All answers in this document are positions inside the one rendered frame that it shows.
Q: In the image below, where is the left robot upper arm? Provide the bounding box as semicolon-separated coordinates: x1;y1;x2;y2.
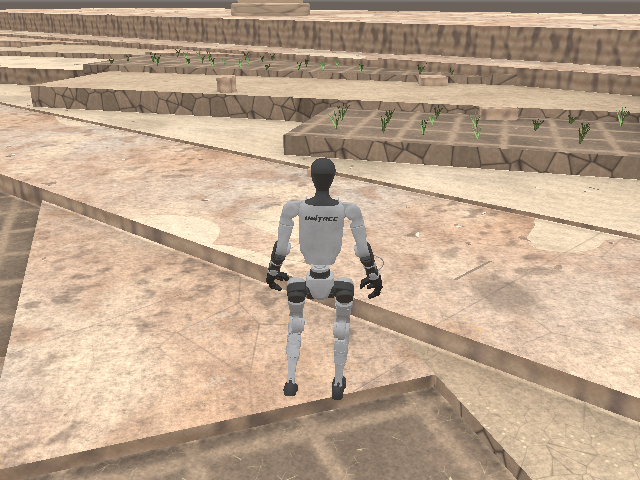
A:
275;201;301;256

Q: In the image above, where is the right robot upper arm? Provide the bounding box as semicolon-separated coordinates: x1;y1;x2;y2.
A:
343;202;370;258

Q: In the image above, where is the robot right forearm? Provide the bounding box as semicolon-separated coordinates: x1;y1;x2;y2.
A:
360;242;380;280

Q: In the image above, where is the right robot foot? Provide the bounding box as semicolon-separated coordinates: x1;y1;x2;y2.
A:
332;376;346;400

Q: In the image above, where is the right robot hand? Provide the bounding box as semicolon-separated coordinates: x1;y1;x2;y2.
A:
360;275;383;299

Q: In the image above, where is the left robot shin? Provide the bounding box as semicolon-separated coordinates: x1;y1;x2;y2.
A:
286;316;301;384

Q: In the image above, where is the robot left forearm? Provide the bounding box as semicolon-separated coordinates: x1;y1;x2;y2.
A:
268;241;286;276

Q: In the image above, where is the left robot hand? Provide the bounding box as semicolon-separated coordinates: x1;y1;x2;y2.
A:
266;272;289;291

